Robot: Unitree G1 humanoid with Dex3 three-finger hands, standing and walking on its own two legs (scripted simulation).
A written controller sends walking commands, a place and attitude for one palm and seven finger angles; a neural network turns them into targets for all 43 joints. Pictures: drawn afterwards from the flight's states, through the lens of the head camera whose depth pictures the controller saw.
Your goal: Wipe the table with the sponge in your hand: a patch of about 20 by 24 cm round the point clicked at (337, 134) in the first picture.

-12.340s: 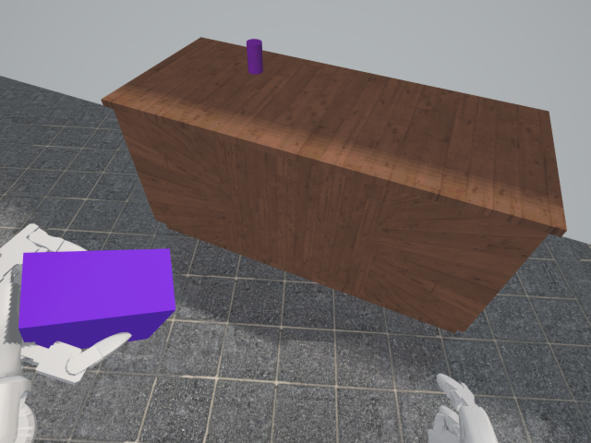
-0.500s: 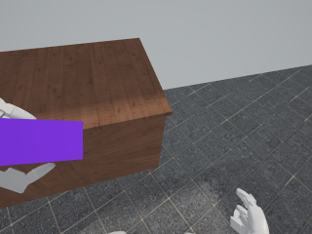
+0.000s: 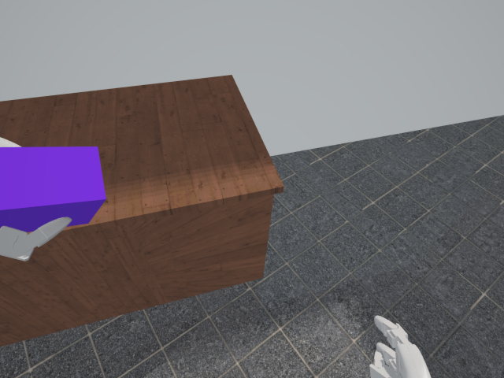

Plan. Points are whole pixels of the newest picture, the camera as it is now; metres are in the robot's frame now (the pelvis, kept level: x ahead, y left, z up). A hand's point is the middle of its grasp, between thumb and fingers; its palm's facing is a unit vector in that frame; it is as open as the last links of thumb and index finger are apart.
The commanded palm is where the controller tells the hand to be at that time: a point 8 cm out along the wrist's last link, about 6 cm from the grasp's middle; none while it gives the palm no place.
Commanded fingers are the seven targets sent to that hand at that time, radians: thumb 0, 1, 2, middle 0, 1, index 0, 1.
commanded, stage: come to a stop and stand still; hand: left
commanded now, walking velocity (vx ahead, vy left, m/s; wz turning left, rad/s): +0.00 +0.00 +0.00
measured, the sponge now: (56, 193) +0.27 +0.27 +0.19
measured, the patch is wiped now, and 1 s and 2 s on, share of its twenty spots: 0.00 0.00 0.00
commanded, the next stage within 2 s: look again from close up in 0.68 s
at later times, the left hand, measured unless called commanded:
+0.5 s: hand (19, 218) +0.24 +0.30 +0.17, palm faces +0.40 -0.82 -0.40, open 10.7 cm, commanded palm +0.19 +0.34 +0.18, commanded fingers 0.00 0.10 1.30 -1.20 -1.60 -1.20 -1.60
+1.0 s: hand (13, 233) +0.23 +0.31 +0.16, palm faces +0.38 -0.83 -0.40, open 10.6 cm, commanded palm +0.18 +0.34 +0.18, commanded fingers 0.00 0.10 1.30 -1.20 -1.60 -1.20 -1.60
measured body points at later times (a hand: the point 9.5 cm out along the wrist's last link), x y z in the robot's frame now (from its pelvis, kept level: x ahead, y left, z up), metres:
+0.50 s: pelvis +0.02 +0.06 +0.01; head +0.06 +0.06 +0.46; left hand +0.22 +0.34 +0.20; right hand +0.21 -0.15 -0.07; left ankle +0.04 +0.12 -0.73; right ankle +0.03 -0.06 -0.73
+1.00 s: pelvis +0.01 +0.06 +0.01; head +0.04 +0.07 +0.46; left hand +0.20 +0.35 +0.19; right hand +0.20 -0.17 -0.06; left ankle +0.04 +0.12 -0.73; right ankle +0.03 -0.06 -0.73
